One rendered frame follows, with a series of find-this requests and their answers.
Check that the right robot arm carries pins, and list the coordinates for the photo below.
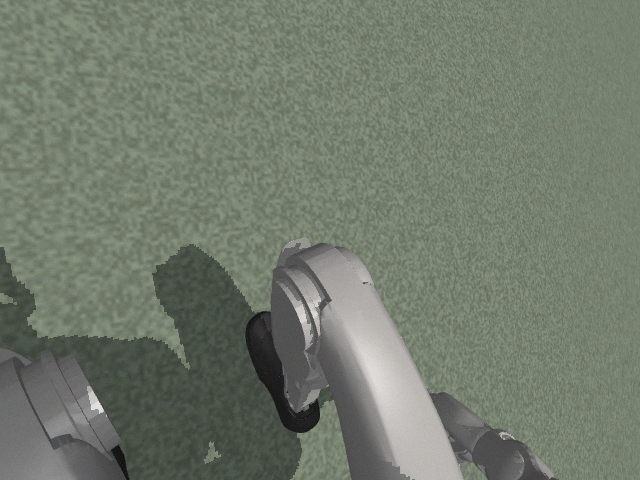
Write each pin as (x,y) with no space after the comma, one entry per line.
(500,457)

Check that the right robot hand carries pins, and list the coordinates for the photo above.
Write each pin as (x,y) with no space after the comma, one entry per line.
(462,425)

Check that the right robot foot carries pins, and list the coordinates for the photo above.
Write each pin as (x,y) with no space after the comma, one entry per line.
(268,366)

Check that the left robot foot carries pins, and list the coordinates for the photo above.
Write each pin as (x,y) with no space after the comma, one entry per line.
(120,458)

